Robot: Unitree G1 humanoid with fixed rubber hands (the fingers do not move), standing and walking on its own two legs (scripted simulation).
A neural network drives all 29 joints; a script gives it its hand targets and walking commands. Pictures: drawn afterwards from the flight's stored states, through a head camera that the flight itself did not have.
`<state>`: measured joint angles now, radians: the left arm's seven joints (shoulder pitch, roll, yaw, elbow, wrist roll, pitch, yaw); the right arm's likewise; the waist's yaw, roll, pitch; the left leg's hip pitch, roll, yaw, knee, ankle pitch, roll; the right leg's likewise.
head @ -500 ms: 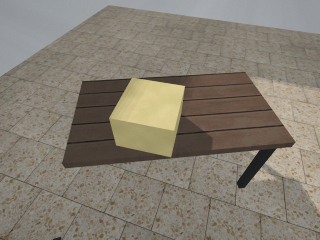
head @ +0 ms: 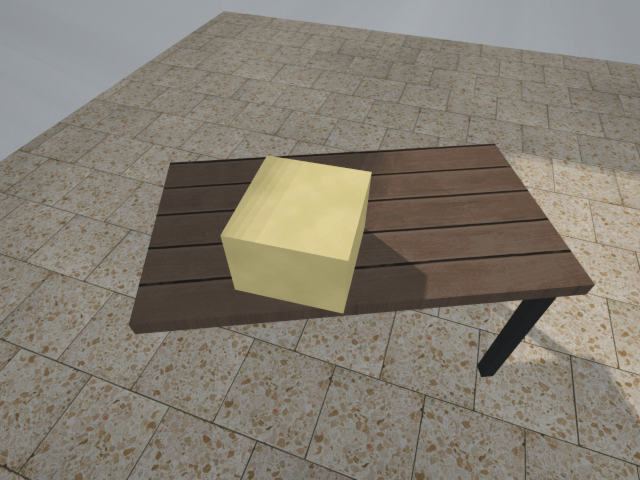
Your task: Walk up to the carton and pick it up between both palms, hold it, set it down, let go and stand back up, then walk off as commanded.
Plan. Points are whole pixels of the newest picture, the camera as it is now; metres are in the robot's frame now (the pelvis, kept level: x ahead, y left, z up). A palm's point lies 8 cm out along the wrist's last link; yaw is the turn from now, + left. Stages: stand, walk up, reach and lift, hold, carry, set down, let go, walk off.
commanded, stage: stand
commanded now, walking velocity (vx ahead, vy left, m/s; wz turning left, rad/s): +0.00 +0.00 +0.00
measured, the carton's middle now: (303, 230) +0.64 +0.05 -0.14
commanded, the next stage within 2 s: walk up in 1.42 s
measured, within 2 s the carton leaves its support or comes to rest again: neither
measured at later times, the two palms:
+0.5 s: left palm out of the picture +0.09 +0.30 -0.11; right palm out of the picture +0.08 -0.30 -0.12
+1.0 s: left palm out of the picture +0.11 +0.30 -0.11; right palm out of the picture +0.10 -0.30 -0.12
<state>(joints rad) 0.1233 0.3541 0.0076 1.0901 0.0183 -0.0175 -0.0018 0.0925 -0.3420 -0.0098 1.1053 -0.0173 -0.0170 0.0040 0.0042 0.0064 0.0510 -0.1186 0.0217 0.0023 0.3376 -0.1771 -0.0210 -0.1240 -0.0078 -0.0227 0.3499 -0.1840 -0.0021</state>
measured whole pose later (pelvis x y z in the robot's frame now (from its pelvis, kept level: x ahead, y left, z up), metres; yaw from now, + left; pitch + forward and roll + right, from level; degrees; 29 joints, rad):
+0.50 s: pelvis +0.01 +0.00 +0.00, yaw +0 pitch -2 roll +0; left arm 0.11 0.36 0.01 1.10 0.01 -0.01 0.00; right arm 0.10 -0.36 -0.01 1.13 -0.02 -0.01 0.00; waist -0.01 0.01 0.05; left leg -0.10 0.03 0.01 0.32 -0.19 -0.03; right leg -0.11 0.00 -0.02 0.33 -0.19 -0.01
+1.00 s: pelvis +0.02 +0.00 +0.00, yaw -1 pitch -2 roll +0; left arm 0.09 0.37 0.02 1.10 0.01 -0.01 0.00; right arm 0.09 -0.35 -0.01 1.12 -0.01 -0.01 0.00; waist 0.00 0.00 0.04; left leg -0.07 0.03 0.02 0.30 -0.19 -0.02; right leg -0.09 -0.01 -0.01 0.32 -0.20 0.00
